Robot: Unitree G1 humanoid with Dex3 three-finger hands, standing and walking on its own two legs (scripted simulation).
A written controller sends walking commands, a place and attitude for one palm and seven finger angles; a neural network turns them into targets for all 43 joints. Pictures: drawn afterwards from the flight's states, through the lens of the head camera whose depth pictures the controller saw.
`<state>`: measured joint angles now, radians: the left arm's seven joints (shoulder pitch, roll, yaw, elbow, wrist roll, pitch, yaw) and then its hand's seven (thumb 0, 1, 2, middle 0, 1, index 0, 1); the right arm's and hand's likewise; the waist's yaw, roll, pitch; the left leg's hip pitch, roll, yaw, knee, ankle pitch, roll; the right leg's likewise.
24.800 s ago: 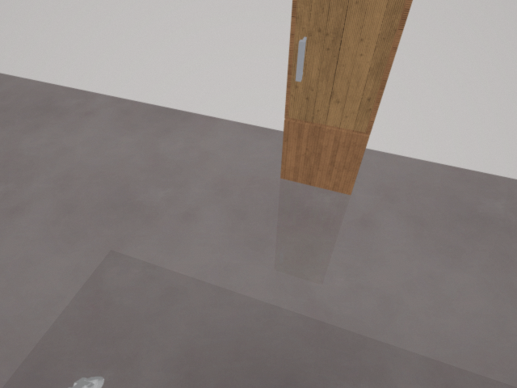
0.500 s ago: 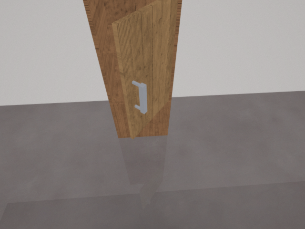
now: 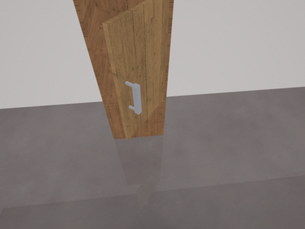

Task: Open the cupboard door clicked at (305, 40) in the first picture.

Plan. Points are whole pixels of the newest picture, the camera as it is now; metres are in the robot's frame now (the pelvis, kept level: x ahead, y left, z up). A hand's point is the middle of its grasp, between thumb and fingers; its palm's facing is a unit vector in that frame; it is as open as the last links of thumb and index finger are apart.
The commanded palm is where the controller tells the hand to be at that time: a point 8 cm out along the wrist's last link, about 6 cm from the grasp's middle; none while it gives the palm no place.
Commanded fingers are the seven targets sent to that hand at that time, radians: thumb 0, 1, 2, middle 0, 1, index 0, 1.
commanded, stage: walk to a spot facing it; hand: left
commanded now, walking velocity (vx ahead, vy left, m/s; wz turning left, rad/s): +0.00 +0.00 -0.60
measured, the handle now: (133, 98) +0.60 +0.13 -0.06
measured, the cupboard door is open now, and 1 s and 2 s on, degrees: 51 51 51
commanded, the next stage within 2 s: none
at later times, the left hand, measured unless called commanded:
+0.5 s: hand out of the picture +0.07 +0.18 -0.16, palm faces -0.17 -0.93 -0.32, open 7.3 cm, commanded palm none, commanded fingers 0.00 0.90 0.90 -0.20 -0.30 -0.20 -0.30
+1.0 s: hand (113, 215) +0.19 +0.14 -0.16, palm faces -0.48 -0.84 -0.24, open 7.4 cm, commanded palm none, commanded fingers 0.00 0.90 0.90 -0.20 -0.30 -0.20 -0.30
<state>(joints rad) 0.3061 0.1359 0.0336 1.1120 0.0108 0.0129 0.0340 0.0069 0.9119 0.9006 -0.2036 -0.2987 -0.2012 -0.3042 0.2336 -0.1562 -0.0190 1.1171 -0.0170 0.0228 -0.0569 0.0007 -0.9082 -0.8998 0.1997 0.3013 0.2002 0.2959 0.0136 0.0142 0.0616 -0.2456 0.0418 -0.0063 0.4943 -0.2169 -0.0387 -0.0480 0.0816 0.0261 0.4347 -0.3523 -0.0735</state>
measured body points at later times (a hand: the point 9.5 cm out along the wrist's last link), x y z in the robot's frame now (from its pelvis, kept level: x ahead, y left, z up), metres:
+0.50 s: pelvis -0.02 -0.02 +0.00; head +0.03 -0.06 +0.44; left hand +0.08 +0.23 -0.13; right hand +0.01 -0.29 -0.16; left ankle +0.00 +0.13 -0.66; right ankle -0.06 -0.08 -0.74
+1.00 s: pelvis +0.00 -0.01 +0.00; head +0.06 -0.03 +0.44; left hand +0.21 +0.19 -0.14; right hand -0.06 -0.26 -0.13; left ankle +0.06 +0.12 -0.74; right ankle -0.07 -0.12 -0.69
